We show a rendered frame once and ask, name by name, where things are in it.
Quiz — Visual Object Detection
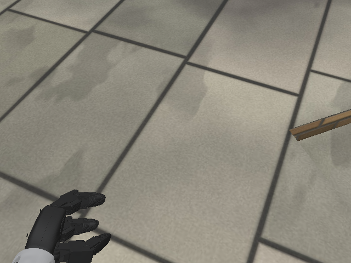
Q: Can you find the robot left hand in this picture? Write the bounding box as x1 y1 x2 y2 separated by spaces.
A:
25 189 111 263

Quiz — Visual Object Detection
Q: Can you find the left robot forearm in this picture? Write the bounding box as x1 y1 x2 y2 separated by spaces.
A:
12 248 55 263

